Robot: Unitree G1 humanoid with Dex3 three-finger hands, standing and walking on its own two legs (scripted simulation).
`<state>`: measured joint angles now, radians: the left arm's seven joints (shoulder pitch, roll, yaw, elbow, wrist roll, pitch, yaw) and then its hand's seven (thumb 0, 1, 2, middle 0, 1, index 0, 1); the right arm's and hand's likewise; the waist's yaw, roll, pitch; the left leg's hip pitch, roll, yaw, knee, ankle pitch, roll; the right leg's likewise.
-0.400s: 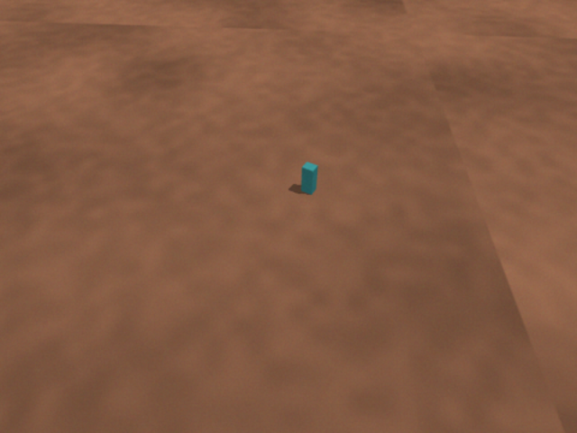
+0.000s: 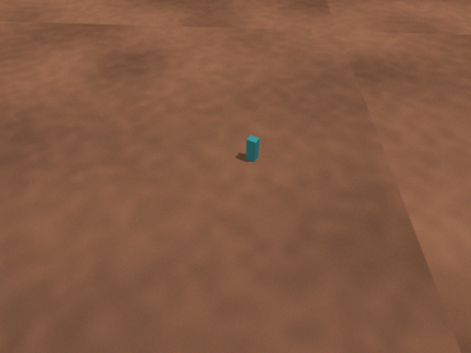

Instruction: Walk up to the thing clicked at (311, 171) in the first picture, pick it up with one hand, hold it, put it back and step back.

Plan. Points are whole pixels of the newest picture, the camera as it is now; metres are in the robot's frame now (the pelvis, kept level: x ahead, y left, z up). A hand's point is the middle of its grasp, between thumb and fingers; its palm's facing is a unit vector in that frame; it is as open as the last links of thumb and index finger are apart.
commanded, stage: stand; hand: left
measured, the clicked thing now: (252, 148) +1.37 -0.09 -0.70
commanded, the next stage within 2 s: walk up in 0.72 s
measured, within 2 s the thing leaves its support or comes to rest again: neither
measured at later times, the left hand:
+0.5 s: hand out of the picture +0.08 +0.25 -0.15, palm faces -0.03 -0.94 -0.34, open 7.4 cm
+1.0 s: hand out of the picture +0.14 +0.24 -0.13, palm faces -0.13 -0.91 -0.40, open 7.4 cm
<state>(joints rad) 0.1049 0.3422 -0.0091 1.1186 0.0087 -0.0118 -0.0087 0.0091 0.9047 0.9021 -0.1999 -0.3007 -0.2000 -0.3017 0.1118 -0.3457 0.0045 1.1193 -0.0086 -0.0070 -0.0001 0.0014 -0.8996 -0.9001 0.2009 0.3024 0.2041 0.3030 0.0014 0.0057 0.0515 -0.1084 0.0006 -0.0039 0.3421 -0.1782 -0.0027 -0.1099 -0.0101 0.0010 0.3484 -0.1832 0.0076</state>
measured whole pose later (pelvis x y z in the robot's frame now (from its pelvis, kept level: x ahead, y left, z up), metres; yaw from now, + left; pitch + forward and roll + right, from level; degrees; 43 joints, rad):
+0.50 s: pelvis +0.00 +0.00 +0.00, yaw +0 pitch -3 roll +0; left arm 0.12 0.35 -0.01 1.12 0.01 -0.01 -0.01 0.01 0.90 0.90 -0.20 -0.30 -0.20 -0.30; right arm 0.12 -0.35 0.00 1.13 -0.01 0.00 0.00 0.00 -0.90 -0.90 0.20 0.30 0.20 0.30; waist 0.00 0.00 0.05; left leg -0.11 0.00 0.00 0.33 -0.18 0.00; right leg -0.10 -0.01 0.00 0.33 -0.18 0.01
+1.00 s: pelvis +0.05 -0.05 -0.01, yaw -6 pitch -3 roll +2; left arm 0.23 0.46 0.09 0.99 0.03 0.00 -0.12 0.01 0.91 0.90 -0.20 -0.30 -0.20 -0.30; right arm 0.26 -0.44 -0.10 1.02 -0.06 -0.05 0.05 0.00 -0.90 -0.90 0.20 0.30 0.21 0.30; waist -0.01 0.00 0.04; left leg -0.03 0.08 0.09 0.37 -0.30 -0.01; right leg -0.43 -0.10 0.00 0.71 -0.33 0.00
